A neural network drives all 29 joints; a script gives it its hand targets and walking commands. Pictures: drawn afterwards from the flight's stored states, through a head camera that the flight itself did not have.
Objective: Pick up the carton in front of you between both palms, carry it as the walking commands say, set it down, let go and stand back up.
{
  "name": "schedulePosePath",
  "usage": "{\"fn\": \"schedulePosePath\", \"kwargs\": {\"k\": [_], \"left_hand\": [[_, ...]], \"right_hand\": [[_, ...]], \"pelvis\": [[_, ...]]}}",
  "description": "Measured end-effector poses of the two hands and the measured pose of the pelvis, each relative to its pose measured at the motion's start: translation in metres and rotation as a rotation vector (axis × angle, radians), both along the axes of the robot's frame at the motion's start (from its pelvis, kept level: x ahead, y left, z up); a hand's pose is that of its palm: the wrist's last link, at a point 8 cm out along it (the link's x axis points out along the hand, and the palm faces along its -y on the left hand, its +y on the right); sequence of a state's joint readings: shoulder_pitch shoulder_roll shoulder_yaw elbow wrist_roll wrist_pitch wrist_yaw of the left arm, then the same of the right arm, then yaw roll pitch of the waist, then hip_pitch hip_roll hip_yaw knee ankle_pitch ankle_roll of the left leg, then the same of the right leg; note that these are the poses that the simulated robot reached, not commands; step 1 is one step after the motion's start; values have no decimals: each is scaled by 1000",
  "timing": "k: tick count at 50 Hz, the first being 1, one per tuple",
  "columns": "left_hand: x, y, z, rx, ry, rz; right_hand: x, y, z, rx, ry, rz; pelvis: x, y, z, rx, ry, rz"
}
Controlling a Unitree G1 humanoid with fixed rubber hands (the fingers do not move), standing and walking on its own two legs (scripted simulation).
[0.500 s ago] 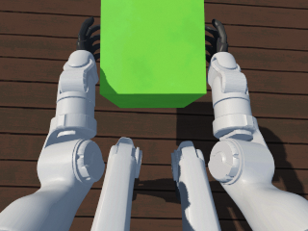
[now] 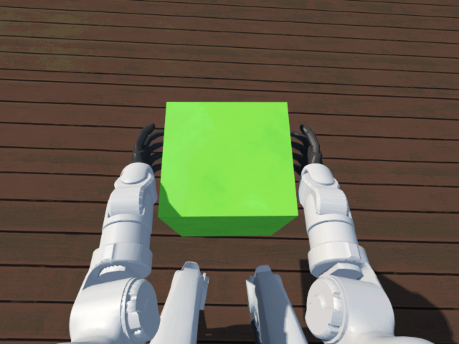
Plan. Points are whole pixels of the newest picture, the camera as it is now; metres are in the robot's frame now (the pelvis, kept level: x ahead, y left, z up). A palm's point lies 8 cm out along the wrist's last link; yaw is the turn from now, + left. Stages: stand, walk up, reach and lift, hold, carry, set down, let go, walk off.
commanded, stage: reach and lift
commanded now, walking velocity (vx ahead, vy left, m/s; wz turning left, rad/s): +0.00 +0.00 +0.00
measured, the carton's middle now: (226, 179) +0.42 +0.02 -0.11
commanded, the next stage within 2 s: hold in 1.76 s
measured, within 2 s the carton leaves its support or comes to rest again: neither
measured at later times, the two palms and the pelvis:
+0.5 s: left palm (114, 154) +0.37 +0.16 +0.11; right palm (358, 158) +0.38 -0.14 +0.11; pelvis +0.05 +0.00 +0.13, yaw +0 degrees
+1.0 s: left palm (84, 148) +0.34 +0.15 +0.19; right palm (404, 156) +0.35 -0.15 +0.19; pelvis +0.05 +0.00 +0.16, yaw +1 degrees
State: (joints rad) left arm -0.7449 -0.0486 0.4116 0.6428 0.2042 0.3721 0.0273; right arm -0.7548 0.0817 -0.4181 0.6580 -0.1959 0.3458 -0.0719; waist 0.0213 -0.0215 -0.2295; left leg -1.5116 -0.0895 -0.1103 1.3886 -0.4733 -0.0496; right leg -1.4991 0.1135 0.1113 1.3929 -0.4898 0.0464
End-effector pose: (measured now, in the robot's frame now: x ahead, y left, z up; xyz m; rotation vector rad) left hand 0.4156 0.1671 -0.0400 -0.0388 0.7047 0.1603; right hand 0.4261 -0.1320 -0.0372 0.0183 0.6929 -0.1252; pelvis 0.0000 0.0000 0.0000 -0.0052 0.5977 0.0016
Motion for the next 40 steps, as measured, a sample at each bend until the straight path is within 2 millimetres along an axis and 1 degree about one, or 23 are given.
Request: {"fn": "schedulePosePath", "kwargs": {"k": [15,24,33,37,40], "left_hand": [[-29,-5,91,-1,-4,-3],[-44,-8,145,0,-8,-7],[-60,-11,196,9,-30,-13],[-66,-13,216,20,-40,-21],[-69,-14,224,29,-33,-32]], "right_hand": [[-31,-6,91,0,-4,-6],[-48,-9,145,-3,-9,-7],[-64,-11,195,-8,-30,-3],[-70,-14,215,-18,-41,7],[-74,-15,223,-27,-34,11]], "pelvis": [[31,0,84,3,-186,5],[50,0,127,6,-329,5],[63,0,155,7,-492,8],[64,0,162,9,-563,9],[62,0,164,10,-606,8]]}}
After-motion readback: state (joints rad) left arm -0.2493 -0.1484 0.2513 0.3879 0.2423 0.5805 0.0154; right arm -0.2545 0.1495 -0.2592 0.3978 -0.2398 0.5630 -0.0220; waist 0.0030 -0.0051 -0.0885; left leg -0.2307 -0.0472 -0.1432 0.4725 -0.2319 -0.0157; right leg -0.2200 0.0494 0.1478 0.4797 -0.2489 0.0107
